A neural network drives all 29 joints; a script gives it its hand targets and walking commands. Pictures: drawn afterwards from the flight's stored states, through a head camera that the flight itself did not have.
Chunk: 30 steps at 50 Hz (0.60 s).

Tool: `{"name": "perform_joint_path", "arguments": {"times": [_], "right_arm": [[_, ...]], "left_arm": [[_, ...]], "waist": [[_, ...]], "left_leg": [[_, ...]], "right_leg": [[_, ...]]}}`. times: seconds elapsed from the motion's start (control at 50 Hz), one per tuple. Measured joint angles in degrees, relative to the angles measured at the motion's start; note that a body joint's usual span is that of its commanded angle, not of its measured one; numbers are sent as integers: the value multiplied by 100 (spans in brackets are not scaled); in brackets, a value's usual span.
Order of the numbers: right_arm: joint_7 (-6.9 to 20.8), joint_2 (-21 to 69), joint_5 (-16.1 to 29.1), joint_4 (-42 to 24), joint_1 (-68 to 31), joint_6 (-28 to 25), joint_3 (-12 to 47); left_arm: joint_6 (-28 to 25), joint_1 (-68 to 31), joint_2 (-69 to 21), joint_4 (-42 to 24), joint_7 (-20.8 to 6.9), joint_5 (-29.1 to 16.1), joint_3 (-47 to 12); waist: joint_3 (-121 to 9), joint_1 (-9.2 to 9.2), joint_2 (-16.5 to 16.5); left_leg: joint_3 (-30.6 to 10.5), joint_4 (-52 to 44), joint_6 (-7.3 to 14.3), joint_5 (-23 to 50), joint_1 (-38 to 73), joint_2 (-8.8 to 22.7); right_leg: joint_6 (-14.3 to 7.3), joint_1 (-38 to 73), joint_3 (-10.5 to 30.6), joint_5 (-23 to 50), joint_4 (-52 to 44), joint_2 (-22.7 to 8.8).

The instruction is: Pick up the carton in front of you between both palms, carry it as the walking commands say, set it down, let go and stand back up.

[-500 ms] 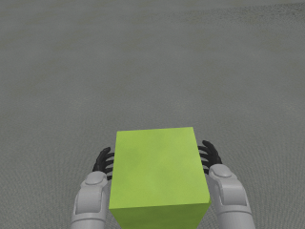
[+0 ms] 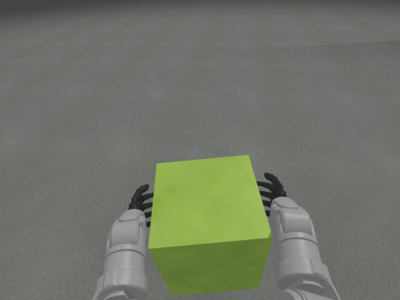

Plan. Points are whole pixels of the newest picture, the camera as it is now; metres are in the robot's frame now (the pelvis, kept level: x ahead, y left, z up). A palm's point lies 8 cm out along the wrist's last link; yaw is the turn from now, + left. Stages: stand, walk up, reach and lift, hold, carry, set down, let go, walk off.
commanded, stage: set down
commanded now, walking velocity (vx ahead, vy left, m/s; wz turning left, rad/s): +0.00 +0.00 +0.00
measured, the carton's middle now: (208, 227) +0.31 +0.00 -0.02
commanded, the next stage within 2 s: none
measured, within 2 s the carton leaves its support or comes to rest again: neither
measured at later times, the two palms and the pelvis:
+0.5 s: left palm (155, 240) +0.37 +0.16 -0.16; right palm (258, 233) +0.38 -0.14 -0.16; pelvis -0.06 -0.02 -0.10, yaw +0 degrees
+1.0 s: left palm (161, 247) +0.43 +0.16 -0.30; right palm (247, 238) +0.45 -0.14 -0.29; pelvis +0.04 +0.01 -0.18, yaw +0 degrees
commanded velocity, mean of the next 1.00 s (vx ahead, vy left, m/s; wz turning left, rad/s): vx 0.00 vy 0.00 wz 0.00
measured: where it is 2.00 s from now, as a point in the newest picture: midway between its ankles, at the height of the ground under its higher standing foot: outside the picture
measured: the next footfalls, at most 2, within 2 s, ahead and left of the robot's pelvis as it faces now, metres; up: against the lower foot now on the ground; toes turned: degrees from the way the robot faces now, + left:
none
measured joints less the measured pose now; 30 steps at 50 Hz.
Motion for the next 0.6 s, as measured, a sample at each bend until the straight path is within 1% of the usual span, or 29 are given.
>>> {"name": "perform_joint_path", "arguments": {"times": [0.06, 0.12, 0.2, 0.24, 0.28, 0.34, 0.4, 0.44, 0.48, 0.52, 0.54, 0.56, 0.6], "right_arm": [[2, -21, -268, 427, -694, -181, -384], [-4, -57, -474, 626, -1314, -417, -603], [-9, -100, -704, 975, -2023, -840, -944], [-11, -105, -755, 1062, -2164, -1062, -1020], [-25, -91, -708, 1043, -2157, -1293, -1009], [-108, -94, -466, 994, -2082, -1623, -954], [-182, -171, -154, 950, -2133, -1911, -841], [-280, -235, 72, 870, -2241, -2049, -708], [-394, -313, 348, 683, -2311, -2128, -463], [-495, -386, 591, 421, -2296, -2179, -193], [-543, -419, 698, 318, -2271, -2202, -73], [-576, -446, 769, 263, -2251, -2220, 4], [-588, -487, 783, 357, -2255, -2225, 53]], "left_arm": [[-226, -657, 85, 467, -79, 184, 448], [-536, -1265, 187, 725, -191, 383, 802], [-920, -1909, 276, 914, -349, 784, 1264], [-1093, -2072, 310, 949, -427, 917, 1365], [-1268, -2115, 351, 927, -441, 921, 1323], [-1482, -2157, 445, 929, -363, 720, 1118], [-1666, -2290, 533, 882, -257, 410, 954], [-1798, -2440, 620, 855, -182, 163, 852], [-1927, -2552, 742, 772, -136, -128, 672], [-2008, -2581, 837, 590, -65, -414, 430], [-2019, -2563, 873, 483, -29, -549, 313], [-2025, -2541, 890, 415, 2, -647, 245], [-1979, -2517, 892, 424, 43, -749, 239]], "waist": [[313, 15, 78], [605, -31, 63], [858, -57, -73], [946, -49, -173], [998, -47, -265], [1039, -25, -324], [1046, 10, -278], [1005, 53, -242], [879, 103, -236], [610, 127, -278], [418, 134, -291], [187, 145, -279], [-314, 158, -224]], "left_leg": [[-42, 226, 1, -167, -270, 25], [-110, 455, 1, -7, -747, 27], [-147, 858, -58, 303, -1662, 8], [-144, 1070, -106, 437, -2141, -19], [-133, 1325, -170, 472, -2655, -48], [-120, 1774, -222, 346, -3475, -75], [-142, 2272, -222, 182, -4373, -103], [-158, 2599, -225, 116, -4993, -139], [-148, 2928, -254, 123, -5610, -184], [-88, 3313, -339, -15, -6225, -253], [-61, 3519, -361, -110, -6522, -288], [-48, 3723, -364, -213, -6808, -309], [-43, 4089, -354, -426, -7292, -335]], "right_leg": [[-7, -228, -38, -162, 156, 41], [19, -658, -100, -48, 320, 65], [20, -1562, -118, 275, 687, 101], [-16, -2058, -102, 442, 911, 110], [-46, -2589, -85, 536, 1178, 114], [-78, -3436, -67, 355, 1665, 146], [-91, -4343, -69, 19, 2178, 202], [-70, -4970, -60, -112, 2498, 237], [-20, -5594, -36, -4, 2791, 254], [16, -6209, 9, 372, 3094, 222], [16, -6522, 22, 427, 3310, 208], [11, -6817, 19, 297, 3535, 204], [22, -7314, -4, -17, 3930, 203]]}}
